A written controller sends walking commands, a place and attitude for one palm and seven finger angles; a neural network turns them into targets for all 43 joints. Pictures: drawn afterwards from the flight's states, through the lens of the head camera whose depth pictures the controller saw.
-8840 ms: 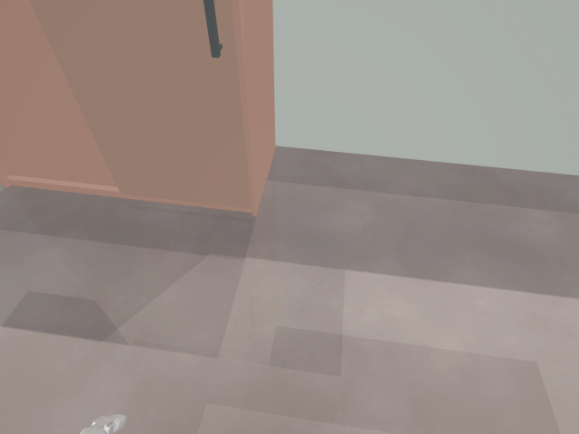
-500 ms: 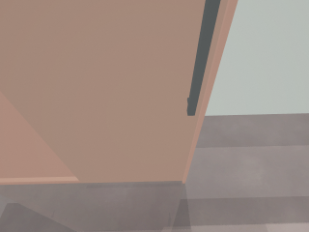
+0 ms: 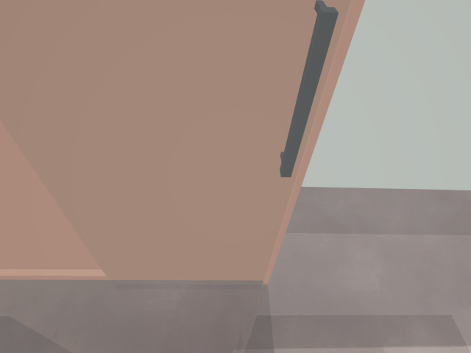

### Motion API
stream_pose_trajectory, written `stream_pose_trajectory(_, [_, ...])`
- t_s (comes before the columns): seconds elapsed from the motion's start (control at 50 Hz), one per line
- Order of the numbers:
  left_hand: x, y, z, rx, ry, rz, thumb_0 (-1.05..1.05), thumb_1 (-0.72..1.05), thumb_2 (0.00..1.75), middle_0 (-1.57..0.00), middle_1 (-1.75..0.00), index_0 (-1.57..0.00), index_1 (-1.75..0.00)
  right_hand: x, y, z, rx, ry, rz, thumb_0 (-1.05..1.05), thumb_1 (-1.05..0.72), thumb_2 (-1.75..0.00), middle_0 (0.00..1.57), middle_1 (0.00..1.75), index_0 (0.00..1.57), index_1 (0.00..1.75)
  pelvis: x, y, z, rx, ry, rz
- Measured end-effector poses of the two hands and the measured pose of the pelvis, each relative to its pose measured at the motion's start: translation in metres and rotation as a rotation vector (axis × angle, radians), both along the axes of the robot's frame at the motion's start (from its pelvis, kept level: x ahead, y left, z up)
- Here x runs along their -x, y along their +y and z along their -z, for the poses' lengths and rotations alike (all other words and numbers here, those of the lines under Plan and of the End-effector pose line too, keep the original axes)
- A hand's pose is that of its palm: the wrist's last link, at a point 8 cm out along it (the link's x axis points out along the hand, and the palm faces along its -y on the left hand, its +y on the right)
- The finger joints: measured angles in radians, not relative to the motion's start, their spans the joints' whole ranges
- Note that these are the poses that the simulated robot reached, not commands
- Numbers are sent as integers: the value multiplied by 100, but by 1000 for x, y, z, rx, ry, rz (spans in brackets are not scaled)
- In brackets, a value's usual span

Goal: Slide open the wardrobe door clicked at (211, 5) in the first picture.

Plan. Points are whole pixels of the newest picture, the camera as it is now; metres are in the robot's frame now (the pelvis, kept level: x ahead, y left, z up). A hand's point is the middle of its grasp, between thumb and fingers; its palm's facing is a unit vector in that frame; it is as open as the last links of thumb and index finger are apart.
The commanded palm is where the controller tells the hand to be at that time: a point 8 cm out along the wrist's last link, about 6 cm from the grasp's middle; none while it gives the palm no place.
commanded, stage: come to a stop and stand still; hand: right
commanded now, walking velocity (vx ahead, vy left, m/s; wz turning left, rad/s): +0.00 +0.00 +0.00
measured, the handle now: (299, 104) +0.51 -0.08 +0.18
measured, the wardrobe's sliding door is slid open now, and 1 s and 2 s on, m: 0.00 0.00 0.00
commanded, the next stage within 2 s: look again from close up in 0.68 s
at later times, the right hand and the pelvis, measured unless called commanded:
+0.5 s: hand out of the picture +0.03 -0.16 -0.17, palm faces +0.01 +0.98 -0.21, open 7.3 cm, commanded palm none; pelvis +0.01 +0.02 +0.00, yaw +0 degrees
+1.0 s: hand out of the picture +0.03 -0.14 -0.17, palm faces +0.02 +0.98 -0.20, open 7.3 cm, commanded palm none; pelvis +0.03 +0.03 +0.01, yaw +0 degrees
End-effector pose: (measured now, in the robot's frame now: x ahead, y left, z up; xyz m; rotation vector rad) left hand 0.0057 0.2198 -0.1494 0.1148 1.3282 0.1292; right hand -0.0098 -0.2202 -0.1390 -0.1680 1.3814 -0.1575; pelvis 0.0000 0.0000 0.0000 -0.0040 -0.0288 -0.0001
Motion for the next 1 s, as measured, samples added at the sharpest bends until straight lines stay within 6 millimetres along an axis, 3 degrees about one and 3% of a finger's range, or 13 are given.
stream_pose_trajectory(0.18, [6, 3, 1, 16, -2, 0, 1, 92, 90, -20, -29, -20, -30, -11, -2, -6, 23, -38, -16, 1, -91, -90, 20, 30, 20, 30, 1, 6, -1, 12, 4, -7])
stream_pose_trajectory(0.42, [10, 16, -4, 2, 48, 0, 0, 91, 90, -20, -29, -20, -30, -27, 12, -4, 5, -50, -19, 1, -92, -90, 20, 30, 20, 30, -5, 18, -4, 10, 14, -4])
stream_pose_trajectory(1.0, [-22, 29, -8, -22, 54, 12, 0, 92, 90, -20, -29, -20, -30, -36, 27, -1, -13, -14, 8, 1, -92, -90, 20, 30, 20, 30, -25, 30, -6, 4, 16, 0])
